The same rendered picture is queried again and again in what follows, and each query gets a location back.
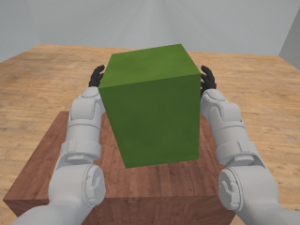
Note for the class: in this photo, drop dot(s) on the right robot upper arm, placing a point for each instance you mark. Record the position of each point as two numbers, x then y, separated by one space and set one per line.
251 192

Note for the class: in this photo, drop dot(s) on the left robot upper arm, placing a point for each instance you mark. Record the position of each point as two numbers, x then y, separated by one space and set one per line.
74 191

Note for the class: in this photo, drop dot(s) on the pedestal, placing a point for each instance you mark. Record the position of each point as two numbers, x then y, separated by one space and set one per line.
177 193

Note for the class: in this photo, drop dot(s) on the left robot hand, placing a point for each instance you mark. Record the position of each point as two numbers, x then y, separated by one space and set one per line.
96 77

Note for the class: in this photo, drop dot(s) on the right robot forearm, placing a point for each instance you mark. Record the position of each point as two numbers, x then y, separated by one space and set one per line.
234 148

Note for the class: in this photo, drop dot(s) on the left robot forearm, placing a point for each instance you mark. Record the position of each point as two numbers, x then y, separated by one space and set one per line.
81 145

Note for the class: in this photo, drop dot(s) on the carton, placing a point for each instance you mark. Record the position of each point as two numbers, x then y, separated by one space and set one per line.
152 98

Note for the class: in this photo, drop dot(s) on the right robot hand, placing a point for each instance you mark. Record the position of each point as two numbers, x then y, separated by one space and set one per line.
208 80

